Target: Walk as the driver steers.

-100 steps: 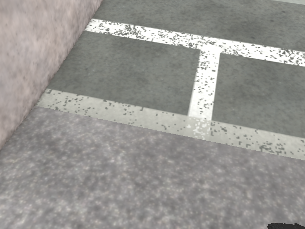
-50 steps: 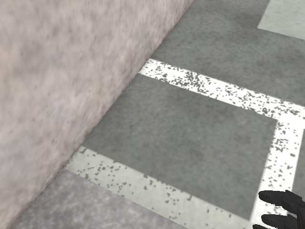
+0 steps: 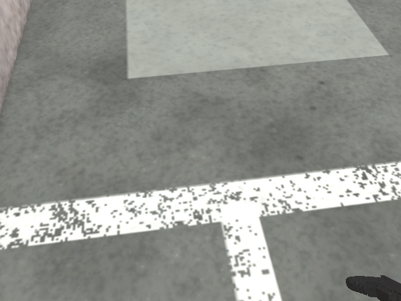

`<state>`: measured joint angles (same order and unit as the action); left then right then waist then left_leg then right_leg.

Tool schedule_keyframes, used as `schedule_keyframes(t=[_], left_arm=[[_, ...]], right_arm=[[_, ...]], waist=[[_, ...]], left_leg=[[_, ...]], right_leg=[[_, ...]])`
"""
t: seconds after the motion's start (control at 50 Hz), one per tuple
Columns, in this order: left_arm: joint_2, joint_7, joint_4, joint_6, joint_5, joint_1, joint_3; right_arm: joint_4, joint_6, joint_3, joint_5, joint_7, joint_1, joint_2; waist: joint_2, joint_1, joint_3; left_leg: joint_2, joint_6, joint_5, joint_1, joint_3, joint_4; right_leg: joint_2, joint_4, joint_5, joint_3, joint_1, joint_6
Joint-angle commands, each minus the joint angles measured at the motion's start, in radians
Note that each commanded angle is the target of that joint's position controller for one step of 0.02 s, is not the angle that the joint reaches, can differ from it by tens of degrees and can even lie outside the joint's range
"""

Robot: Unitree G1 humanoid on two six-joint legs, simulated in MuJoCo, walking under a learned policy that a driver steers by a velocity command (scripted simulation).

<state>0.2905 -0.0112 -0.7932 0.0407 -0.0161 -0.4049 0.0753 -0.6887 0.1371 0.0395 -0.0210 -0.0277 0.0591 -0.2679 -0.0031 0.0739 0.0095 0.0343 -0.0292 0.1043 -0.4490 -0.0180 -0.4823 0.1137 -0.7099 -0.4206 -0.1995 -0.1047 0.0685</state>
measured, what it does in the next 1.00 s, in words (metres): walks ahead: right foot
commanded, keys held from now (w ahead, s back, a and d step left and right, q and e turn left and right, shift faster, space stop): w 0.56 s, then w+q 0.44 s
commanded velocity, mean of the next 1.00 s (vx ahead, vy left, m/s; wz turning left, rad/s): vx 0.50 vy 0.00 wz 0.09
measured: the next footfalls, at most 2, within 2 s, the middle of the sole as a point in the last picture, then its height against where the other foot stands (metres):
right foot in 0.46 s outside the picture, level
left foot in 1.02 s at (192, 248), level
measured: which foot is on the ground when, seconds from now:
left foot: down 0.00-0.48, up 0.50-1.00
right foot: up 0.00-0.44, down 0.46-1.00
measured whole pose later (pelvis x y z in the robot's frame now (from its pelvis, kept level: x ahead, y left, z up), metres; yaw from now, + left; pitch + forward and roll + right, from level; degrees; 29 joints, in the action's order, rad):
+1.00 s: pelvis +0.51 -0.01 -0.01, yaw +10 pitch +2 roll -2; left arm 0.29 -0.02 -0.88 0.05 -0.01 -0.34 0.07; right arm -0.69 0.04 0.04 0.02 -0.06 0.08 -0.27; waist 0.02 0.07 -0.02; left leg -0.02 -0.08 0.10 -0.54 0.04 -0.59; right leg -0.01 -0.32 -0.44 0.20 0.11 -0.02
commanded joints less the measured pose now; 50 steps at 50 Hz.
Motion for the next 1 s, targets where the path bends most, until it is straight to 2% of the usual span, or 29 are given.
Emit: schedule_keyframes(t=[0.02,0.04,0.06,0.08,0.1,0.14,0.18,0.24,0.3,0.38,0.42,0.44,0.46,0.48,0.5,0.52,0.54,0.56,0.58,0.62,0.68,0.74,0.8,0.86,0.9,0.92,0.96,0.98,1.0], left_arm=[[0.066,0.009,0.052,0.030,-0.014,-0.135,-0.010],[0.130,0.004,0.071,0.027,-0.021,-0.018,0.007],[0.141,0.002,0.104,0.024,-0.015,0.091,0.009],[0.127,0.002,0.120,0.024,0.000,0.141,0.009],[0.113,0.003,0.121,0.024,0.012,0.139,0.012],[0.070,0.005,0.108,0.021,0.009,0.100,0.006],[0.042,0.004,0.122,0.021,0.015,0.139,-0.005],[0.017,0.010,0.142,0.029,0.016,0.236,-0.019],[0.021,0.021,0.161,0.036,0.008,0.324,-0.022],[0.042,0.037,0.199,0.045,-0.001,0.414,-0.019],[0.062,0.042,0.199,0.050,0.000,0.389,-0.012],[0.081,0.041,0.179,0.051,0.003,0.323,-0.001],[0.126,0.034,0.143,0.051,0.009,0.197,0.021],[0.205,0.024,0.115,0.048,0.022,0.011,0.043],[0.271,0.029,0.090,0.037,0.015,-0.039,0.059],[0.180,0.032,0.097,0.036,0.005,-0.037,0.033],[0.150,0.032,0.104,0.037,0.006,0.029,0.020],[0.132,0.034,0.114,0.038,0.013,0.092,0.012],[0.105,0.037,0.116,0.039,0.018,0.138,0.005],[0.083,0.038,0.108,0.052,0.024,0.174,0.001],[0.104,0.031,0.074,0.070,0.029,0.163,0.010],[0.115,0.020,0.046,0.070,0.031,0.149,0.014],[0.129,0.012,0.024,0.067,0.026,0.137,0.015],[0.146,0.007,-0.013,0.055,0.017,0.082,0.020],[0.155,0.005,-0.032,0.040,0.009,0.063,0.024],[0.162,0.002,-0.037,0.032,0.005,0.063,0.027],[0.189,-0.008,-0.032,0.016,0.001,0.085,0.035],[0.201,-0.015,-0.028,0.006,0.001,0.094,0.038],[0.199,-0.022,-0.021,-0.002,0.001,0.108,0.036]], right_arm=[[-0.055,-0.015,0.079,0.044,0.002,0.430,-0.218],[-0.035,-0.023,0.063,0.047,0.002,0.371,-0.168],[-0.018,-0.031,0.051,0.033,0.005,0.288,-0.144],[-0.013,-0.034,0.041,0.018,0.004,0.232,-0.129],[-0.013,-0.033,0.035,0.010,0.005,0.204,-0.115],[-0.023,-0.032,0.033,0.011,0.004,0.193,-0.110],[-0.038,-0.032,0.040,0.022,0.009,0.208,-0.137],[-0.061,-0.042,0.049,0.032,0.018,0.233,-0.166],[-0.091,-0.051,0.050,0.042,0.020,0.282,-0.176],[-0.127,-0.066,0.051,0.048,0.019,0.334,-0.190],[-0.137,-0.078,0.056,0.050,0.023,0.329,-0.207],[-0.137,-0.082,0.054,0.051,0.026,0.315,-0.209],[-0.135,-0.082,0.044,0.046,0.028,0.315,-0.184],[-0.103,-0.076,0.020,0.021,0.030,0.302,-0.130],[-0.090,-0.057,-0.005,0.025,0.027,0.409,-0.045],[-0.099,-0.043,0.017,0.040,0.022,0.355,-0.146],[-0.075,-0.035,0.030,0.055,0.016,0.277,-0.182],[-0.071,-0.035,0.028,0.050,0.018,0.235,-0.170],[-0.073,-0.040,0.031,0.039,0.018,0.220,-0.160],[-0.087,-0.063,0.030,0.044,0.017,0.255,-0.126],[-0.078,-0.086,0.028,0.045,0.023,0.220,-0.097],[-0.059,-0.086,0.028,0.042,0.018,0.158,-0.087],[-0.032,-0.080,0.019,0.040,0.003,0.071,-0.070],[0.014,-0.080,0.011,0.040,-0.012,-0.020,-0.058],[0.045,-0.081,0.012,0.040,-0.024,-0.057,-0.063],[0.059,-0.082,0.014,0.040,-0.030,-0.065,-0.068],[0.071,-0.085,0.027,0.039,-0.039,-0.027,-0.093],[0.059,-0.088,0.043,0.038,-0.038,0.048,-0.118],[0.024,-0.090,0.070,0.040,-0.032,0.196,-0.161]], waist=[[0.268,-0.158,0.353],[0.122,-0.178,0.206],[0.059,-0.164,0.083],[0.032,-0.136,0.003],[0.051,-0.107,-0.011],[0.102,-0.075,-0.005],[0.103,-0.081,-0.004],[0.078,-0.109,-0.004],[0.078,-0.142,-0.019],[0.085,-0.160,-0.046],[0.095,-0.127,-0.038],[0.091,-0.084,-0.007],[0.068,-0.028,0.075],[-0.047,0.046,0.229],[-0.306,0.003,0.324],[-0.199,0.034,0.271],[-0.150,0.021,0.146],[-0.084,-0.004,0.083],[-0.062,-0.028,0.034],[-0.098,-0.071,0.021],[-0.075,-0.079,-0.014],[-0.056,-0.064,-0.032],[-0.051,-0.032,-0.059],[-0.036,0.004,-0.090],[-0.039,0.008,-0.100],[-0.046,0.003,-0.098],[-0.078,-0.036,-0.051],[-0.094,-0.081,0.001],[-0.075,-0.164,0.080]], left_leg=[[-0.462,-0.328,0.026,0.860,-0.700,0.068],[-0.407,-0.272,0.248,0.746,-0.660,0.136],[-0.370,-0.237,0.255,0.595,-0.554,0.176],[-0.339,-0.231,0.169,0.453,-0.491,0.210],[-0.301,-0.218,0.093,0.371,-0.436,0.233],[-0.250,-0.207,-0.005,0.292,-0.334,0.274],[-0.248,-0.220,-0.111,0.277,-0.263,0.302],[-0.225,-0.200,-0.151,0.272,-0.174,0.320],[-0.211,-0.176,-0.128,0.282,-0.126,0.316],[-0.256,-0.158,-0.112,0.366,-0.150,0.270],[-0.274,-0.139,-0.169,0.399,-0.156,0.219],[-0.254,-0.120,-0.276,0.392,-0.132,0.147],[-0.203,-0.092,-0.365,0.347,-0.084,-0.009],[-0.139,-0.046,-0.169,0.172,-0.024,-0.315],[0.007,0.008,0.405,-0.189,0.009,-0.617],[-0.039,0.003,0.470,-0.302,-0.090,-0.731],[-0.081,-0.006,0.381,-0.348,-0.078,-0.745],[-0.118,-0.002,0.298,-0.316,-0.055,-0.711],[-0.141,0.007,0.246,-0.289,-0.053,-0.666],[-0.167,0.020,0.187,-0.196,-0.061,-0.625],[-0.159,0.042,0.092,-0.225,-0.085,-0.559],[-0.144,0.046,-0.065,-0.253,-0.098,-0.418],[-0.131,0.036,-0.191,-0.213,-0.049,-0.265],[-0.122,0.015,-0.191,-0.234,-0.017,-0.176],[-0.113,-0.006,-0.121,-0.259,0.006,-0.143],[-0.104,-0.019,-0.073,-0.257,0.023,-0.133],[-0.052,-0.054,0.032,-0.156,0.084,-0.129],[-0.012,-0.076,0.072,-0.048,0.115,-0.130],[0.029,-0.109,0.027,0.159,0.124,-0.075]], right_leg=[[-0.006,-0.632,-0.209,0.009,-0.618,-0.049],[-0.065,-0.656,-0.129,-0.004,-0.696,-0.051],[-0.110,-0.613,-0.035,0.051,-0.707,-0.054],[-0.150,-0.543,0.029,0.076,-0.680,-0.058],[-0.181,-0.473,0.069,0.081,-0.619,-0.060],[-0.199,-0.378,0.094,0.104,-0.532,-0.069],[-0.210,-0.260,0.137,0.131,-0.528,-0.084],[-0.205,-0.062,0.308,0.152,-0.488,-0.090],[-0.177,0.081,0.441,0.169,-0.434,-0.092],[-0.158,0.170,0.394,0.175,-0.426,-0.063],[-0.145,0.215,0.342,0.189,-0.363,-0.036],[-0.126,0.251,0.341,0.208,-0.255,-0.016],[-0.132,0.259,0.348,0.200,-0.062,0.016],[-0.320,0.233,0.398,-0.009,0.221,0.092],[-0.505,0.327,0.201,-0.416,0.483,0.232],[-0.486,0.384,0.066,-0.470,0.444,0.214],[-0.455,0.405,0.097,-0.345,0.333,0.182],[-0.413,0.428,0.198,-0.250,0.216,0.168],[-0.385,0.460,0.284,-0.174,0.126,0.162],[-0.354,0.515,0.372,-0.074,0.021,0.153],[-0.353,0.568,0.462,0.042,-0.023,0.157],[-0.340,0.584,0.509,0.146,0.001,0.132],[-0.326,0.599,0.509,0.235,0.007,0.104],[-0.357,0.583,0.526,0.274,0.091,0.094],[-0.381,0.543,0.586,0.291,0.171,0.083],[-0.391,0.511,0.653,0.301,0.203,0.074],[-0.393,0.391,0.964,0.336,0.233,0.048],[-0.384,0.274,1.121,0.355,0.228,0.034],[-0.349,0.080,1.150,0.385,0.162,0.005]])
